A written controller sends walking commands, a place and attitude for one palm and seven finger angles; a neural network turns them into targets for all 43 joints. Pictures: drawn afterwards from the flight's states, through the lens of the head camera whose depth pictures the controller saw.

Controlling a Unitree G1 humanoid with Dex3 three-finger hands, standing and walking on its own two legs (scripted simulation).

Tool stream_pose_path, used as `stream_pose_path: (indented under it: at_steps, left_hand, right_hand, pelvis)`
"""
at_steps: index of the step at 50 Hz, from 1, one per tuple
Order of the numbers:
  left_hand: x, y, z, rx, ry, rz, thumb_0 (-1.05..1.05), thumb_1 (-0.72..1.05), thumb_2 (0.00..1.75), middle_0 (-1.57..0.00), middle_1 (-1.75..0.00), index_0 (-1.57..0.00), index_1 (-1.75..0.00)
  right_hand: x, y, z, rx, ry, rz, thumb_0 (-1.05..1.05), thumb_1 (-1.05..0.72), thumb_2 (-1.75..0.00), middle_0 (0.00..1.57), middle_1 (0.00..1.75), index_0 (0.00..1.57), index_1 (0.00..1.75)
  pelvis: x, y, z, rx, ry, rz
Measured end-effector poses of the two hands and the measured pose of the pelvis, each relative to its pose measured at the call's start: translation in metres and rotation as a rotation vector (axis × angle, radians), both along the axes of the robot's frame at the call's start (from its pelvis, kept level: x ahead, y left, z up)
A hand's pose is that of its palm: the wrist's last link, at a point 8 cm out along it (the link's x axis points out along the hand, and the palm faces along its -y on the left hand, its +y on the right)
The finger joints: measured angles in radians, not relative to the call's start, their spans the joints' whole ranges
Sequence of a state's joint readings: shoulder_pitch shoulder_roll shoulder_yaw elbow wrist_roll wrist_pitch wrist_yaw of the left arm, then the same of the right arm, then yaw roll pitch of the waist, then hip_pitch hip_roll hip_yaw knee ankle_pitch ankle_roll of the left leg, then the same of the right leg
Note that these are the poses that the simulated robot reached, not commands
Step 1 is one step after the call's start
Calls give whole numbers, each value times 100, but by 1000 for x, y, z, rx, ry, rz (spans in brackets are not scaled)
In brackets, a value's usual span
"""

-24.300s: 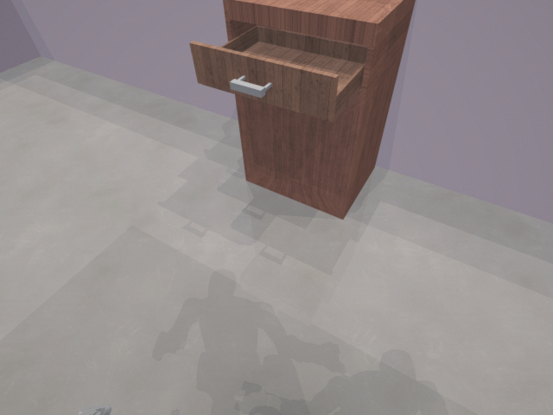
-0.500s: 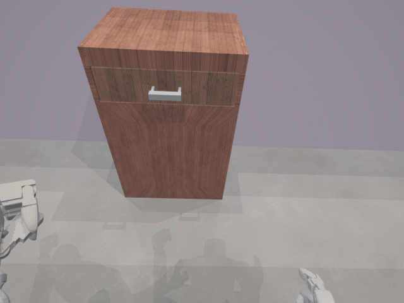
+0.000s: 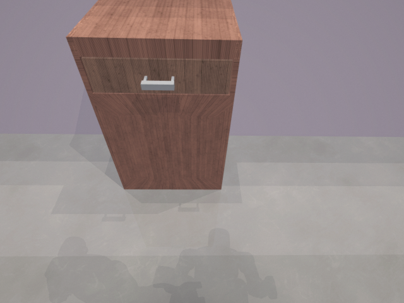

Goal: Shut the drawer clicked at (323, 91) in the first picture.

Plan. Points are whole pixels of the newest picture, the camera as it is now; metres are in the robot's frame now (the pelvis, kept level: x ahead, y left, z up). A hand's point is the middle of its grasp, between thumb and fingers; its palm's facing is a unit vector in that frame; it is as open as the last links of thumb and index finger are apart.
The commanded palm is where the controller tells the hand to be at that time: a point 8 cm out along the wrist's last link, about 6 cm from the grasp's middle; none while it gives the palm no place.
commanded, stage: let the arm hang, fingers relaxed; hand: left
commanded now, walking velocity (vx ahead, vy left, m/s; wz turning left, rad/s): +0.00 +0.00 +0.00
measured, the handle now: (158, 82) +0.83 +0.18 -0.01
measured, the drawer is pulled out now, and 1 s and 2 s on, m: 0.00 0.00 0.00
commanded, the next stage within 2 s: look to check the result in 0.84 s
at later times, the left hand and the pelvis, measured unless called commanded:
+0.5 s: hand out of the picture -0.02 +0.18 -0.15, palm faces +0.02 -0.98 -0.22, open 6.9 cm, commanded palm none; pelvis -0.01 +0.00 +0.02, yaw -1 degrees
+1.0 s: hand out of the picture +0.01 +0.18 -0.15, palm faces +0.00 -0.98 -0.22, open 7.4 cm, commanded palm none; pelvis +0.00 +0.00 +0.02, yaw -1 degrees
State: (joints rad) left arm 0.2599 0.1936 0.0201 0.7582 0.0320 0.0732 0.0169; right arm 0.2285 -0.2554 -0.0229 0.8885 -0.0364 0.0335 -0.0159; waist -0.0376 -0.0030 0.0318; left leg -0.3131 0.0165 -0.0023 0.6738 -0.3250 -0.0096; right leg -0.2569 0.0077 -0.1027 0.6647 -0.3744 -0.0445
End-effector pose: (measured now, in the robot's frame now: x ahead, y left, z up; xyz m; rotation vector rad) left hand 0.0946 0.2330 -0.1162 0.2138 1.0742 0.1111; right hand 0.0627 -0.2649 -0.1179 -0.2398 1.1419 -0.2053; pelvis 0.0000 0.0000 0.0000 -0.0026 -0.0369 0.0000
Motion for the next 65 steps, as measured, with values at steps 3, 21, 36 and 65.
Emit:
stream_pose_path:
  at_steps: [3, 21, 36, 65]
  left_hand:
    - [-51, 2, -13, 6, 169, 60, 2, 90, 90, -106, -131, -106, -126]
    - [-141, 1, 0, 9, 421, 128, 1, 91, 90, -38, -51, -38, -51]
    - [-88, -10, -5, -20, 285, 86, 2, 93, 90, -21, -31, -21, -31]
    - [-67, 8, 3, 27, 273, 76, 1, 91, 90, -20, -30, -20, -30]
  right_hand:
    - [-33, 5, 2, 6, 128, -3, 1, -91, -90, 20, 30, 20, 30]
    - [-93, 60, -15, 165, 308, -59, 0, -91, -90, 20, 30, 20, 30]
    - [-99, 64, -14, 164, 296, -93, 0, -91, -90, 20, 30, 20, 30]
    - [-51, 24, -7, 87, 227, -56, 0, -91, -90, 20, 30, 20, 30]
  pelvis:
    - [-2, -4, 8, -5, 9, 5]
    - [-9, 0, 22, -2, 6, -11]
    - [-7, 1, 21, 4, 4, -16]
    - [2, -3, 24, 3, 7, -18]
